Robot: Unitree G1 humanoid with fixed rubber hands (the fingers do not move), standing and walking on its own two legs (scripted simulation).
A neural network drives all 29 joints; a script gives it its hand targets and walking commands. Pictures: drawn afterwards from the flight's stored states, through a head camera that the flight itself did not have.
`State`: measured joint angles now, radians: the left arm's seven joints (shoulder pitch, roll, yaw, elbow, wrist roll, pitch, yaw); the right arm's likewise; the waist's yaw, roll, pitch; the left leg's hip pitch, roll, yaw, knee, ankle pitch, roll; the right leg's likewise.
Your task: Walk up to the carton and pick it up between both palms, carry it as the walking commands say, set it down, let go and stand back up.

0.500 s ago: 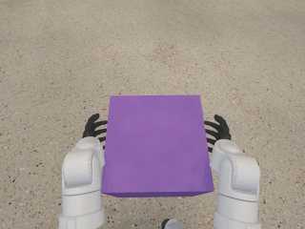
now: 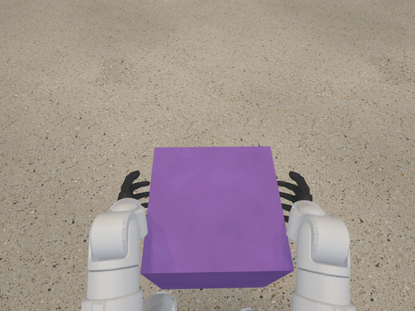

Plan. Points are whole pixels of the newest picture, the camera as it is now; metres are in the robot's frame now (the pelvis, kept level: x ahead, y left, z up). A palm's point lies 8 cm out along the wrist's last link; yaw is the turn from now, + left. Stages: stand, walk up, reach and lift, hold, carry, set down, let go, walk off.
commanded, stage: carry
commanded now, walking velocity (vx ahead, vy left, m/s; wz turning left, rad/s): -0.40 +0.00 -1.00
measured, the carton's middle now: (212, 222) +0.31 -0.02 -0.03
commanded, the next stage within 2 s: none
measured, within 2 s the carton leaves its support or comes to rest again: neither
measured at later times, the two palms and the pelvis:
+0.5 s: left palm out of the picture +0.09 +0.06 +0.10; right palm out of the picture -0.03 -0.22 +0.11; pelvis -0.26 +0.03 +0.00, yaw -30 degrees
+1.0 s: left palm out of the picture -0.19 +0.00 +0.04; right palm out of the picture -0.44 -0.16 +0.07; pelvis -0.47 +0.17 -0.01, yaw -59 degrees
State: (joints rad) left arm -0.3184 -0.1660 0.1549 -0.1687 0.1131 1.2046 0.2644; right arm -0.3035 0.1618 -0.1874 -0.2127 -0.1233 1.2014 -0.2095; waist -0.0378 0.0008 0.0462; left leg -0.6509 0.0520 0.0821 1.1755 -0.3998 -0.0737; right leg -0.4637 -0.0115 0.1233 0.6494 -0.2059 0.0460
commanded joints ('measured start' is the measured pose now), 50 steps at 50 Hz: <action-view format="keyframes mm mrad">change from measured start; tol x32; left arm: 1 -514 -943 -628 -134 -397 -22 -463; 44 -387 -881 -652 -141 -301 -45 -408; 50 -738 -959 -742 -190 -460 -48 -458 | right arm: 1 -684 1038 813 -136 537 -32 376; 50 -486 1045 693 25 417 -59 405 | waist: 1 41 -216 -485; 8 42 -157 -603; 10 32 377 -538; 14 37 -13 -254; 24 43 311 -485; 28 44 -377 -403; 46 41 -89 -604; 48 11 360 -433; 50 30 148 -223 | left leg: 1 76 -19 -55 -70 -19 -9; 9 682 121 -138 -800 101 162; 10 605 415 -322 -768 593 295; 13 159 426 -111 -898 336 348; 24 720 372 84 -558 941 170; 28 -104 131 61 -106 -342 -70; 35 29 30 -42 72 18 -29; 46 700 33 -34 -787 -54 134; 50 58 496 -134 -934 235 368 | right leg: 1 260 -197 225 -229 249 -106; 8 175 -102 218 -326 265 1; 11 -233 9 -71 588 -361 41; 15 -153 25 -83 1000 -150 8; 24 11 -9 -198 -39 -265 8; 28 437 -369 446 -157 1010 -158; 45 200 -82 273 -431 212 -1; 50 -114 36 -92 943 -310 30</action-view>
